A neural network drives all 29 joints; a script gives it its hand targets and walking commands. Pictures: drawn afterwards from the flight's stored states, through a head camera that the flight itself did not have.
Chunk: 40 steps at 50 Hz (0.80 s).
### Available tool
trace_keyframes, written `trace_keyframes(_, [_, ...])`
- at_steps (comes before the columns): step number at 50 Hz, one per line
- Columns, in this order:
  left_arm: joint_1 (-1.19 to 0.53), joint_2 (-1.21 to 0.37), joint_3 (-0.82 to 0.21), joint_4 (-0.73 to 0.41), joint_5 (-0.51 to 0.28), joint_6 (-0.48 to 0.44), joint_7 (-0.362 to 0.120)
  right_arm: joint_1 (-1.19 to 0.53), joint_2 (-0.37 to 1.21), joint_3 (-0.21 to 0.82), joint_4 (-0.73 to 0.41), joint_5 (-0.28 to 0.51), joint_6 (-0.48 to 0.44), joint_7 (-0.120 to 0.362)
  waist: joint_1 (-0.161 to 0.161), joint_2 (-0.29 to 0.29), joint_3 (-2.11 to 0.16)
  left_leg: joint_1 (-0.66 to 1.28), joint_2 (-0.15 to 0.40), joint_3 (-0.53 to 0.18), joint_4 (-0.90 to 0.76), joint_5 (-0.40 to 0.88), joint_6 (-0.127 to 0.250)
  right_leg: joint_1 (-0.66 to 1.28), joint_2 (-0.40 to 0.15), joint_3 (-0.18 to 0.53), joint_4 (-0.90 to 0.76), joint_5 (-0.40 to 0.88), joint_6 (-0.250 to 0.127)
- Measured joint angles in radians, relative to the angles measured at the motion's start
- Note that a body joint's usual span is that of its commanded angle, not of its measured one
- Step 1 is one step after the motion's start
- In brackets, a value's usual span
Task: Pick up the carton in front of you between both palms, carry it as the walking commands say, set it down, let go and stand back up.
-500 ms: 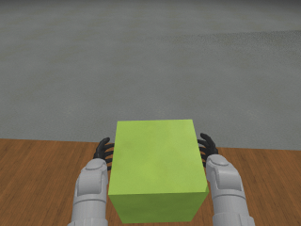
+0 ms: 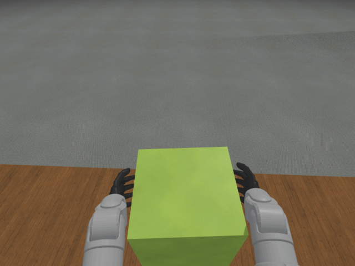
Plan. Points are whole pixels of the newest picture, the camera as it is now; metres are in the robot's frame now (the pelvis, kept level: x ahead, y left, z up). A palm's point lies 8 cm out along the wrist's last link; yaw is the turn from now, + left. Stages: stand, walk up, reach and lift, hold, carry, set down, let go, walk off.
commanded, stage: hold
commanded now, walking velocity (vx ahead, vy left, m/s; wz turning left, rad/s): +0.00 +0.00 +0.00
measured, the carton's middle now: (184, 211) +0.28 +0.00 -0.02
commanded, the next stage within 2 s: carry in 0.26 s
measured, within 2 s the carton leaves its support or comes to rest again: neither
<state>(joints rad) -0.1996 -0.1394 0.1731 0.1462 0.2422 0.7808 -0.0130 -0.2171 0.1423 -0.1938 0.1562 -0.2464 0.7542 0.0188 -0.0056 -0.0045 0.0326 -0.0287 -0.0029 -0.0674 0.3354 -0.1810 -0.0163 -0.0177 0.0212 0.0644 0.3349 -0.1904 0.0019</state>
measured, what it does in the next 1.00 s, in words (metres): walks ahead: left foot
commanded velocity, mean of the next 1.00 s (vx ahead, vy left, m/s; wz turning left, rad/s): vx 0.39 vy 0.00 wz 0.00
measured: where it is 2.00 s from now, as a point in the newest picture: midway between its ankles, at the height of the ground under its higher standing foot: (172, 193)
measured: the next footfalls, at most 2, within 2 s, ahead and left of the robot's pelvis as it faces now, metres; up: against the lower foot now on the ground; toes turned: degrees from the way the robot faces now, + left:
left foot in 0.76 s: +0.15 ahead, +0.12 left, +0.00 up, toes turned +8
right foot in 1.02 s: +0.33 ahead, -0.11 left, +0.00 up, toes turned -13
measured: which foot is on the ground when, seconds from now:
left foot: down 0.00-0.56, up 0.58-0.74, down 0.76-1.00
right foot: down 0.00-0.78, up 0.80-1.00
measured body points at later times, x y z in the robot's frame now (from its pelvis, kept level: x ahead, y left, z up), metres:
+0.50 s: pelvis +0.00 +0.01 -0.01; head -0.02 +0.00 +0.44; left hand +0.30 +0.15 +0.06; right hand +0.30 -0.15 +0.06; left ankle +0.01 +0.13 -0.75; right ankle +0.00 -0.12 -0.74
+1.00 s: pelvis +0.23 +0.00 -0.01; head +0.22 -0.01 +0.44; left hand +0.49 +0.14 +0.08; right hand +0.47 -0.17 +0.08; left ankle +0.12 +0.11 -0.75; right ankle +0.27 -0.10 -0.74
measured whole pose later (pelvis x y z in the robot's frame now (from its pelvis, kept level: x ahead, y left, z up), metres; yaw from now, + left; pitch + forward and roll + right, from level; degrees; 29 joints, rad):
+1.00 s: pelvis +0.23 +0.00 -0.01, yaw -2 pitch +6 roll -1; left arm -0.02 -0.13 0.07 -0.53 0.00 1.23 0.15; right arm 0.00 0.13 -0.05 -0.55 -0.01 1.20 -0.18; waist -0.04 0.06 -0.14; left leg -0.13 0.07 0.15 0.41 -0.38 -0.01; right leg -0.43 -0.04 -0.20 0.53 -0.28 -0.01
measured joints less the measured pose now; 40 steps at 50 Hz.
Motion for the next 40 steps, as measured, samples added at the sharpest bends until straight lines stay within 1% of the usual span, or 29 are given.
trace_keyframes(7, [0.008, 0.001, 0.001, -0.003, -0.004, -0.001, 0.0, 0.002, 0.0, 0.007, -0.001, 0.003, 0.004, -0.004, 0.006, -0.012, -0.005, 0.0, 0.003, -0.002, -0.002, 0.003, -0.002, 0.0, 0.003, -0.001, 0.0, 0.002, -0.002])
trace_keyframes(15, [-0.01, -0.001, 0.021, 0.008, 0.004, -0.001, -0.003, -0.028, 0.006, -0.011, 0.033, 0.005, -0.006, -0.004, 0.009, -0.022, -0.001, -0.011, -0.001, 0.003, 0.016, 0.001, 0.002, -0.011, 0.0, 0.003, 0.015, 0.003, 0.002])
trace_keyframes(16, [-0.011, -0.001, 0.022, 0.009, 0.005, 0.001, -0.003, -0.03, 0.006, -0.013, 0.035, 0.005, -0.004, -0.004, 0.009, -0.021, -0.018, -0.036, -0.001, 0.006, 0.034, -0.006, 0.002, -0.036, 0.0, 0.004, 0.031, -0.002, 0.003])
trace_keyframes(17, [-0.012, -0.002, 0.022, 0.011, 0.002, 0.004, -0.001, -0.029, 0.006, -0.014, 0.035, 0.005, -0.001, -0.004, 0.011, -0.02, -0.039, -0.068, -0.002, 0.011, 0.064, -0.033, 0.003, -0.069, 0.001, 0.006, 0.06, -0.028, 0.003])
trace_keyframes(19, [-0.008, -0.001, 0.014, 0.004, -0.011, 0.015, 0.006, -0.017, 0.003, -0.011, 0.019, 0.013, 0.009, -0.007, 0.015, -0.016, -0.081, -0.123, -0.003, 0.019, 0.116, -0.137, 0.007, -0.131, -0.001, 0.007, 0.126, -0.153, 0.0])
trace_keyframes(20, [-0.008, -0.001, 0.008, -0.009, -0.018, 0.025, 0.013, -0.01, 0.002, -0.007, 0.0, 0.02, 0.019, -0.011, 0.016, -0.013, -0.098, -0.146, -0.003, 0.022, 0.128, -0.165, 0.007, -0.159, -0.005, 0.004, 0.151, -0.206, -0.002])
trace_keyframes(22, [-0.006, 0.001, -0.001, -0.058, -0.037, 0.05, 0.02, -0.001, 0.0, 0.006, -0.057, 0.038, 0.046, -0.024, 0.021, -0.006, -0.119, -0.182, -0.004, 0.032, 0.132, -0.162, 0.008, -0.211, -0.018, -0.01, 0.188, -0.251, -0.003])
trace_keyframes(23, [-0.004, 0.003, -0.004, -0.09, -0.047, 0.064, 0.022, -0.001, 0.001, 0.013, -0.091, 0.049, 0.063, -0.03, 0.024, 0.001, -0.123, -0.192, -0.001, 0.038, 0.13, -0.139, 0.01, -0.231, -0.025, -0.028, 0.207, -0.245, -0.004])
trace_keyframes(25, [0.003, 0.008, -0.009, -0.171, -0.076, 0.094, 0.031, -0.004, 0.001, 0.033, -0.168, 0.075, 0.1, -0.052, 0.031, 0.016, -0.121, -0.207, 0.01, 0.052, 0.141, -0.094, 0.014, -0.241, -0.032, -0.069, 0.199, -0.206, -0.006])
trace_keyframes(26, [0.008, 0.007, -0.008, -0.21, -0.092, 0.109, 0.037, -0.003, 0.001, 0.04, -0.207, 0.09, 0.119, -0.061, 0.03, 0.025, -0.121, -0.213, 0.017, 0.055, 0.157, -0.092, 0.013, -0.238, -0.028, -0.074, 0.184, -0.159, -0.005])
trace_keyframes(27, [0.014, 0.001, -0.013, -0.245, -0.102, 0.124, 0.049, 0.006, -0.001, 0.051, -0.247, 0.098, 0.138, -0.074, 0.025, 0.032, -0.124, -0.218, 0.023, 0.052, 0.178, -0.109, 0.011, -0.23, -0.023, -0.08, 0.172, -0.112, -0.005])
trace_keyframes(28, [0.021, 0.001, -0.025, -0.275, -0.112, 0.144, 0.054, 0.022, -0.004, 0.057, -0.289, 0.106, 0.16, -0.08, 0.02, 0.032, -0.135, -0.228, 0.027, 0.051, 0.208, -0.156, 0.012, -0.224, -0.022, -0.087, 0.165, -0.079, -0.007])
trace_keyframes(31, [0.056, 0.007, -0.079, -0.345, -0.138, 0.215, 0.076, 0.098, -0.014, 0.071, -0.409, 0.133, 0.236, -0.097, -0.001, 0.0, -0.185, -0.295, 0.036, 0.108, 0.327, -0.229, 0.008, -0.198, -0.042, -0.12, 0.134, -0.111, -0.015])
trace_keyframes(33, [0.092, 0.01, -0.102, -0.409, -0.148, 0.273, 0.091, 0.135, -0.016, 0.084, -0.467, 0.151, 0.288, -0.107, -0.002, -0.033, -0.206, -0.324, 0.033, 0.145, 0.343, -0.252, 0.013, -0.167, -0.059, -0.125, 0.089, -0.119, -0.014])
trace_keyframes(35, [0.125, 0.012, -0.109, -0.481, -0.158, 0.324, 0.106, 0.15, -0.016, 0.099, -0.516, 0.174, 0.336, -0.119, 0.004, -0.06, -0.212, -0.328, 0.028, 0.179, 0.275, -0.212, 0.012, -0.142, -0.072, -0.117, 0.06, -0.124, -0.008])
trace_keyframes(37, [0.151, 0.012, -0.115, -0.558, -0.167, 0.36, 0.125, 0.145, -0.015, 0.111, -0.564, 0.188, 0.374, -0.13, 0.01, -0.062, -0.201, -0.309, 0.025, 0.209, 0.162, -0.135, 0.013, -0.131, -0.075, -0.109, 0.077, -0.154, 0.004])
trace_keyframes(38, [0.16, 0.013, -0.116, -0.595, -0.169, 0.374, 0.131, 0.139, -0.015, 0.115, -0.586, 0.194, 0.388, -0.131, 0.011, -0.053, -0.194, -0.298, 0.028, 0.217, 0.128, -0.089, 0.022, -0.135, -0.072, -0.106, 0.114, -0.185, 0.011])
trace_keyframes(39, [0.169, 0.013, -0.108, -0.624, -0.172, 0.386, 0.134, 0.139, -0.014, 0.127, -0.594, 0.199, 0.393, -0.134, 0.01, -0.056, -0.19, -0.296, 0.024, 0.228, 0.139, -0.04, 0.033, -0.157, -0.083, -0.11, 0.182, -0.221, 0.013])
trace_keyframes(40, [0.183, 0.013, -0.098, -0.644, -0.179, 0.399, 0.137, 0.147, -0.014, 0.142, -0.594, 0.202, 0.396, -0.138, 0.01, -0.057, -0.189, -0.293, 0.02, 0.239, 0.159, -0.052, 0.042, -0.192, -0.096, -0.124, 0.269, -0.24, 0.011])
